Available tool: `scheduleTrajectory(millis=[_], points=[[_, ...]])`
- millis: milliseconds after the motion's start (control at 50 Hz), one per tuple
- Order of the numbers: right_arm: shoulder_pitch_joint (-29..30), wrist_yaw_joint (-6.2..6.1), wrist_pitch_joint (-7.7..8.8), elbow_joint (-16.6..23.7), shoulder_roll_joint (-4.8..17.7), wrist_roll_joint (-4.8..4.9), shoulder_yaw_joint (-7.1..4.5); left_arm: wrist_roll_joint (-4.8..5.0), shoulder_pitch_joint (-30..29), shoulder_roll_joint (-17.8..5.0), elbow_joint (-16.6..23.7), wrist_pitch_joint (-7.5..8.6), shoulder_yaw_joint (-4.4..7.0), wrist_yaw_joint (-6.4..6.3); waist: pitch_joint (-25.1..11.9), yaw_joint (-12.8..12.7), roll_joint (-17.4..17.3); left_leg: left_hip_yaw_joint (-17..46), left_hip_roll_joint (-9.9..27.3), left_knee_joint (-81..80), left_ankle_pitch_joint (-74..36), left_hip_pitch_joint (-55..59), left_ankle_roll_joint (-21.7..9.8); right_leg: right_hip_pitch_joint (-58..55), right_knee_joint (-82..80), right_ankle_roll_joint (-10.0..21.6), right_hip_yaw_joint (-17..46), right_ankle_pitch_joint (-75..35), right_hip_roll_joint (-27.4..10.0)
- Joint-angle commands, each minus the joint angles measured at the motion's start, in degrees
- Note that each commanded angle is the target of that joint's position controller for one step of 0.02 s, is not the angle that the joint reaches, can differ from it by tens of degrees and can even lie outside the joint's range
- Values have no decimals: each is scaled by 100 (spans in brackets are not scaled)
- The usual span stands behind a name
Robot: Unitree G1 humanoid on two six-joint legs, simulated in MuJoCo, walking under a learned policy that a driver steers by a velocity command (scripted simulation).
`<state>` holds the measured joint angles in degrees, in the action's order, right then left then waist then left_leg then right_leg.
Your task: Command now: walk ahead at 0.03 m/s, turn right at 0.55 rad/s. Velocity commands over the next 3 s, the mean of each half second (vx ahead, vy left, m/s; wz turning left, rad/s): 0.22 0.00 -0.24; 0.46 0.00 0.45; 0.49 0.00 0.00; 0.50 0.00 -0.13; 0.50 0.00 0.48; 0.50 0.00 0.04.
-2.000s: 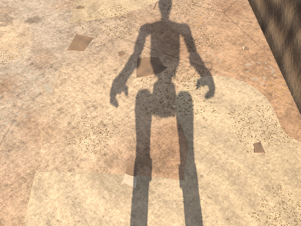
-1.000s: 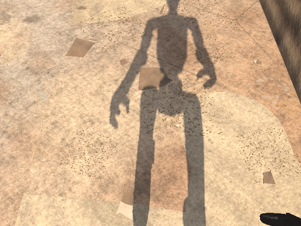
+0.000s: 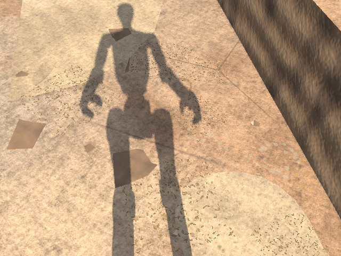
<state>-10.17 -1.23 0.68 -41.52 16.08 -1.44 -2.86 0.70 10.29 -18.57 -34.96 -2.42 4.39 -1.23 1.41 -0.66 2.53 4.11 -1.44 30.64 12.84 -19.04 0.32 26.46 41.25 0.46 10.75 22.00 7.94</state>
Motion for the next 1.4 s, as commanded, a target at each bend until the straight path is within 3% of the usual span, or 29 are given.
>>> scheduleTrajectory(millis=[20,60,100,200,280,340,360,380,400,440,520,720,760,800,820,840,860,880,920,940,1060,1140,1220,1280,1320,1340,1360,1380,1400], points=[[259,-64,63,520,802,-50,-234,5,374,-975,282,105,339,7,-504,-113,-1079,1737,2031,-1147,-2047,937,-1316,854,2336,-301,-201,882,-306],[406,-97,40,565,659,100,-185,10,501,-716,131,-25,290,-35,-418,-76,-908,1050,1660,-979,-2288,1153,-1096,1081,2933,-512,-323,411,-396],[287,-131,-26,537,671,79,-179,67,282,-491,238,-71,205,-6,-339,39,-1021,575,1468,-1046,-2420,1212,-1140,1091,2780,-633,-623,156,-491],[-331,-130,-61,362,1003,161,-299,17,-356,-223,562,31,17,112,-402,502,-1363,791,1626,-1708,787,1517,-1238,723,1059,-513,-979,214,-809],[-342,48,41,231,1098,274,-314,1,-119,-239,363,209,-25,190,-134,367,-1300,614,1613,-1847,930,702,-1234,-719,-565,-80,-1328,149,-708],[-291,167,81,119,780,349,-172,24,853,-283,-80,330,43,172,-215,-231,-889,389,1249,-1056,685,-376,-887,-2823,-2114,253,-1253,-941,-707],[-67,240,156,232,272,232,-2,-7,1499,-512,-189,344,99,107,-586,-506,-147,-82,751,293,1076,-1249,-455,-3904,-2314,433,-94,-705,-1641],[69,268,279,555,135,215,35,-68,1629,-1305,-146,333,285,89,-529,-481,1207,-705,172,1661,1948,-2621,-99,-4055,-2602,1156,1611,-156,-2969],[403,215,326,620,682,346,-122,-146,1677,-1110,-181,446,275,98,-213,-732,753,-98,431,2733,2051,-2992,-76,-3446,-2952,1635,2047,778,-3229],[100,223,296,418,834,432,-238,-86,1110,-537,-187,638,85,101,362,-342,787,239,572,3168,1056,-3345,-189,-3174,-3223,1240,1221,1161,-2672],[-125,246,272,220,514,310,-207,-162,776,-253,-236,789,28,74,388,-111,416,287,517,3016,-456,-2985,17,-2772,-3390,873,-417,-1361,-2205],[1033,544,274,848,233,288,-10,21,1130,-700,-791,701,171,34,665,-345,100,-617,441,547,-1137,-2052,-336,-2973,-3187,734,-1827,-3295,-2391],[833,565,248,913,432,285,-103,25,1096,-882,-820,623,213,-2,256,-103,319,-954,85,530,-612,-1410,-587,-3265,-2406,612,-2006,-5544,-2407],[-481,499,191,660,904,310,-366,36,1020,-991,-789,529,220,-55,-622,674,350,-1114,-377,336,-515,531,-937,-2862,-492,399,-2224,-6705,-2218],[-1370,382,118,474,1247,327,-539,3,1063,-913,-702,570,163,-82,-1087,1120,4,-418,-115,238,-543,2288,-1178,-1546,1031,186,-2183,-5495,-2010],[-1416,307,129,472,1867,343,-622,-181,1697,11,-389,703,-134,27,-1752,436,-1695,2899,1604,-157,628,4300,-2273,994,3391,-201,-1876,426,-879],[-1593,305,199,625,1465,309,-495,-29,1176,-370,-353,934,-108,97,-2629,819,-1125,4581,2040,-1168,1429,4510,-2541,1459,4137,-146,-468,1146,-579],[-1372,314,258,549,1190,243,-409,199,504,-682,-108,1033,-16,140,-1674,896,-866,3743,1878,-1430,1166,3908,-2153,1953,4077,-39,-383,623,-875],[-583,297,300,642,951,248,-328,12,325,-578,-69,1112,-50,80,-619,341,-192,2506,1389,-1502,57,2127,-1803,1564,3032,28,-496,-143,-1322],[-315,274,311,747,817,165,-277,-63,456,-615,-104,1058,-10,71,-476,113,-318,2132,1185,-1635,-424,1534,-1759,1158,2790,0,-455,-352,-1451],[-310,124,341,609,950,208,-307,-210,71,-302,14,800,-110,48,-27,48,-487,1199,716,-1942,-1147,86,-1687,801,1158,-487,-755,-1533,-1385],[-695,107,345,341,909,231,-250,-88,-633,-110,41,890,-217,172,-57,498,-681,760,675,-1866,-705,251,-1360,257,-449,-453,-949,-3107,-1188],[-1029,147,329,96,1010,223,-246,9,-1073,-314,213,924,-166,282,101,680,-685,1017,1227,-1577,-848,1356,-1316,783,-947,-87,-879,-2622,-1181],[-1030,121,259,-27,1081,209,-276,27,-841,-413,242,913,-118,356,97,472,-781,935,1462,-1191,-2047,2064,-1134,741,-1113,264,-954,-1727,-1052],[-815,90,204,26,1018,174,-240,-3,322,-698,-67,902,59,332,-689,-169,-601,358,1031,257,-3985,1932,-877,-955,-1319,597,-1211,-1867,-705],[-860,42,199,179,817,52,-136,-24,1217,-1039,-178,881,149,311,-1484,-485,-43,27,716,1861,-2963,1030,-652,-2512,-1245,964,-62,-2187,-1504],[-1547,79,318,286,369,63,-8,-8,1468,-1493,-265,855,273,353,-1915,-130,1493,-285,-335,3842,787,-1362,-114,-4389,-1818,1935,2748,-1021,-2628],[-1218,128,432,290,726,135,-30,95,1582,-902,-260,835,140,368,-1884,-370,1036,363,-186,4331,1664,-2221,-126,-4645,-2424,1854,3577,131,-2698],[-602,180,518,436,975,284,-99,40,1247,-679,-186,808,71,331,-1082,-446,551,378,93,4393,1195,-2568,-183,-4066,-2494,1620,2821,20,-2556]])
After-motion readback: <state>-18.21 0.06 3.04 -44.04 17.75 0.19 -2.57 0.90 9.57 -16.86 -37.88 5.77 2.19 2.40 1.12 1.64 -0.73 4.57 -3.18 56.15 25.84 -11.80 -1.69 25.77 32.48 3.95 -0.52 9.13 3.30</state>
